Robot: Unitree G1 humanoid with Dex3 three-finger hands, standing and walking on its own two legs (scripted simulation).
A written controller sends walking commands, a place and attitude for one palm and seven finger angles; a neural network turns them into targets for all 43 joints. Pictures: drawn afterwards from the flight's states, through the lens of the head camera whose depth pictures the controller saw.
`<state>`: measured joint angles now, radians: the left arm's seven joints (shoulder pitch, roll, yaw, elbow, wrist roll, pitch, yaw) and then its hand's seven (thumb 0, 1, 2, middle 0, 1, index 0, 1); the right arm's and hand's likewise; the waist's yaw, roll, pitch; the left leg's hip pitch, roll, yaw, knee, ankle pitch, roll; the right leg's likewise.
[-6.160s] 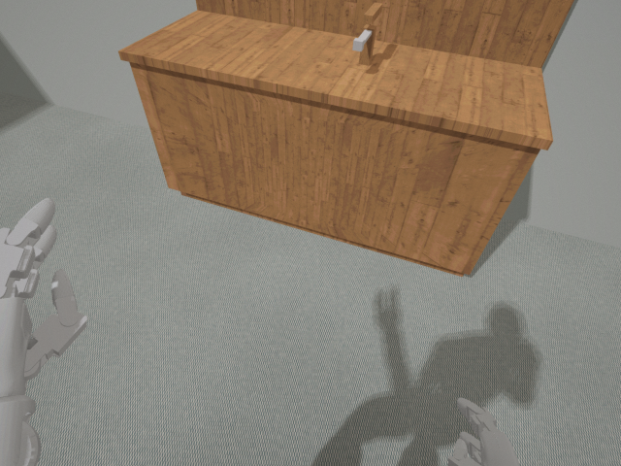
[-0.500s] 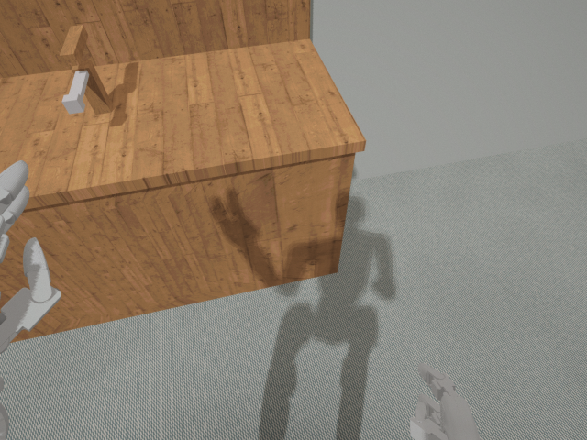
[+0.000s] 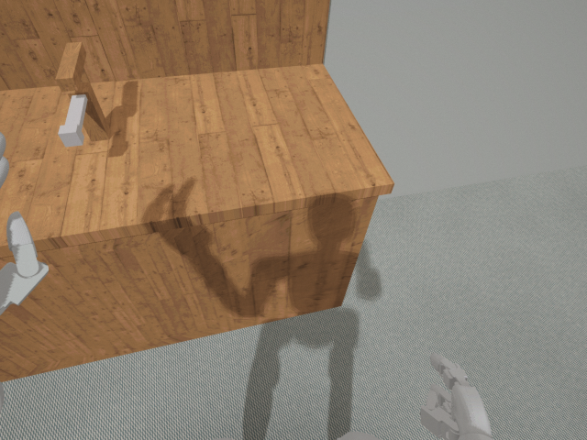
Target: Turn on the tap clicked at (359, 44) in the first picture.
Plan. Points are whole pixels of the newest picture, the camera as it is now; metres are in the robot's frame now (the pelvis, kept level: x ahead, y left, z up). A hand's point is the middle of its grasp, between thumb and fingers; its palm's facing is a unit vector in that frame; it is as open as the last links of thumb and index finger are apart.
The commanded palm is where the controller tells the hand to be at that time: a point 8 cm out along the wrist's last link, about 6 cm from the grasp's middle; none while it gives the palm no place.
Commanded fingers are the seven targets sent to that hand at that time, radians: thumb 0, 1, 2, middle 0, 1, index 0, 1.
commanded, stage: take the last steps up to it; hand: left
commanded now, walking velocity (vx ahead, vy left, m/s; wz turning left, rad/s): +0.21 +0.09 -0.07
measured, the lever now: (71, 135) +0.56 +0.42 +0.07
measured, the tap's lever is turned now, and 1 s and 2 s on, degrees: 0 0 0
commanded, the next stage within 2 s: come to a stop and stand still in 0.44 s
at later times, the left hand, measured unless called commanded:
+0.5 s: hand (85, 218) +0.29 +0.24 +0.18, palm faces +0.35 -0.82 -0.45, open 7.4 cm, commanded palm +0.24 +0.29 +0.19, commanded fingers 0.00 0.90 0.90 -0.20 -0.30 -0.20 -0.30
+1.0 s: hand (97, 207) +0.31 +0.23 +0.18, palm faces +0.35 -0.83 -0.43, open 7.4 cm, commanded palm +0.26 +0.28 +0.19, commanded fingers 0.00 0.90 0.90 -0.20 -0.30 -0.20 -0.30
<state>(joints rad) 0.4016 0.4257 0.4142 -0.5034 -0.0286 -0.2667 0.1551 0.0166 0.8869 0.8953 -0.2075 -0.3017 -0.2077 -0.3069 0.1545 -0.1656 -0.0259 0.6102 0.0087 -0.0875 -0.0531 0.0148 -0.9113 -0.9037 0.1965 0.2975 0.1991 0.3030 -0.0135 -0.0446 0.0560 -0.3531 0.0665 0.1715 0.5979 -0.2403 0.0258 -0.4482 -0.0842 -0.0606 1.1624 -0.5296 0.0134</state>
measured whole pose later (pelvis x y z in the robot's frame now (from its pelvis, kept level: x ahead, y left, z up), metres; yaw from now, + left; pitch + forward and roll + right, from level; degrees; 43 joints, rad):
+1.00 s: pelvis +0.09 +0.00 +0.01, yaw -2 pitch -1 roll +0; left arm 0.47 0.36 0.34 -0.51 -0.05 -0.16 0.14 0.02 0.89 0.90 -0.21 -0.30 -0.21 -0.31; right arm 0.18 -0.16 0.06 0.61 0.00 -0.07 -0.03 0.01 -0.90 -0.90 0.21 0.30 0.21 0.30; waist 0.02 0.04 0.07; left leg -0.34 0.09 0.07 0.66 -0.35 -0.04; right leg -0.26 0.03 -0.11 0.52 -0.25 -0.07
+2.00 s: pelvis +0.09 +0.05 +0.02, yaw -3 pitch +0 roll -1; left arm 0.38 0.36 0.34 -0.41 -0.03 -0.19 0.09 0.02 0.89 0.90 -0.21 -0.30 -0.21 -0.31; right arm 0.20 -0.20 0.05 0.54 -0.01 -0.13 -0.03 0.02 -0.91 -0.90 0.20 0.30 0.20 0.30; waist 0.02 -0.04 0.04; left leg -0.19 -0.03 0.08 0.44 -0.25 0.06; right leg -0.23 0.00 -0.05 0.41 -0.17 -0.01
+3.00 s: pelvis +0.10 +0.05 +0.01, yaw -3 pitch +0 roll -1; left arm 0.43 0.34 0.32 -0.42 -0.04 -0.17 0.13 0.02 0.89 0.90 -0.20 -0.30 -0.20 -0.31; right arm 0.22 -0.22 0.02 0.58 -0.01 -0.07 -0.07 0.02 -0.91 -0.90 0.20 0.30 0.20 0.30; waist 0.03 -0.01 -0.01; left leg -0.21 -0.03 0.08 0.52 -0.32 0.07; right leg -0.25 0.00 -0.05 0.50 -0.25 -0.01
